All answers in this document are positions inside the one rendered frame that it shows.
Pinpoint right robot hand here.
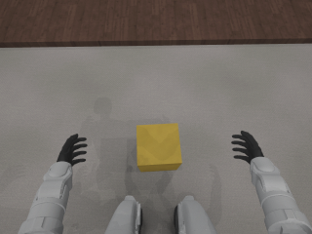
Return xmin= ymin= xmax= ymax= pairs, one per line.
xmin=231 ymin=131 xmax=264 ymax=164

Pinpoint carton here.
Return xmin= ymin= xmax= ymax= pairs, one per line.
xmin=136 ymin=123 xmax=182 ymax=173

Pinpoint robot right forearm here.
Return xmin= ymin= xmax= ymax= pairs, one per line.
xmin=250 ymin=156 xmax=312 ymax=234

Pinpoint robot left shin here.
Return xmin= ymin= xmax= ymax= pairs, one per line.
xmin=124 ymin=195 xmax=139 ymax=234

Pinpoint right robot thigh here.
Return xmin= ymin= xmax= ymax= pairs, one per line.
xmin=177 ymin=200 xmax=218 ymax=234

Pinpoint left robot hand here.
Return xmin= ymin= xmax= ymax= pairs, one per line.
xmin=57 ymin=134 xmax=88 ymax=167

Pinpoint robot left forearm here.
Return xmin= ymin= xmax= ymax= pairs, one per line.
xmin=18 ymin=161 xmax=73 ymax=234

